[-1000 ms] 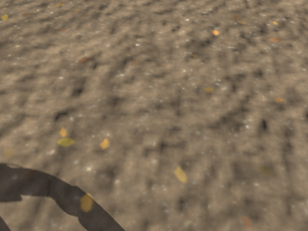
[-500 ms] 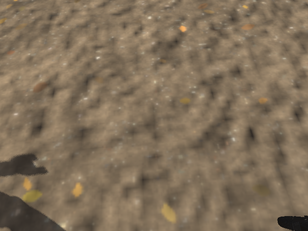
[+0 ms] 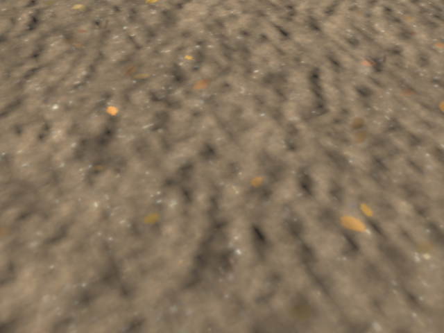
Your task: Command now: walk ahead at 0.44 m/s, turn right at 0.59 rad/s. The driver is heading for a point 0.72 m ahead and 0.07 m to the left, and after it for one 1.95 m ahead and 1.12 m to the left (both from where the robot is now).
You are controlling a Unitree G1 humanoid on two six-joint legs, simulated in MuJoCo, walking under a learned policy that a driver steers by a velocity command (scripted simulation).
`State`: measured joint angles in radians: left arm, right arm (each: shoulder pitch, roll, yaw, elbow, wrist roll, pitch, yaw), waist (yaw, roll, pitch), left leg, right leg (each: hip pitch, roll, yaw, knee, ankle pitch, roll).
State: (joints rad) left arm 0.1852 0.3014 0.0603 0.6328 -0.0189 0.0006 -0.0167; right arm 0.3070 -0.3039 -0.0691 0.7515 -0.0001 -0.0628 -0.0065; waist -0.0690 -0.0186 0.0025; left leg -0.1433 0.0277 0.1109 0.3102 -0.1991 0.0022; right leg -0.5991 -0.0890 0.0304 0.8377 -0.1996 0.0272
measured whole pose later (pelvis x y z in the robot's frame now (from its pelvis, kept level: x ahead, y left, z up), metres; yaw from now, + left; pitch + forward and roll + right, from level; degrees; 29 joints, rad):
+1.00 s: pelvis +0.53 -0.10 +0.00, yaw +9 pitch +2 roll +1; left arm 0.10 0.29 0.02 0.63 0.01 -0.10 0.00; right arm 0.30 -0.29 -0.06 0.72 0.02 -0.04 0.00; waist -0.07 -0.02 0.04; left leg -0.17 -0.14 -0.14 0.38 -0.22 0.08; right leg -0.64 -0.08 0.12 0.68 -0.04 0.08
